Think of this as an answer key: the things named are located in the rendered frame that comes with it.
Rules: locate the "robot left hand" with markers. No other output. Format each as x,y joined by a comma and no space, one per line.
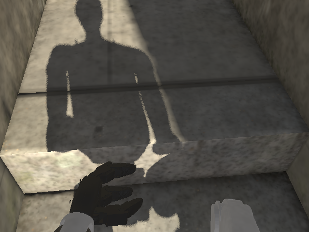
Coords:
92,199

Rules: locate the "robot right thigh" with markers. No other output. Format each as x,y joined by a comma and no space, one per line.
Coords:
232,216

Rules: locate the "left robot forearm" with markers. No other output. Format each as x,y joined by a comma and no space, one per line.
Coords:
76,222

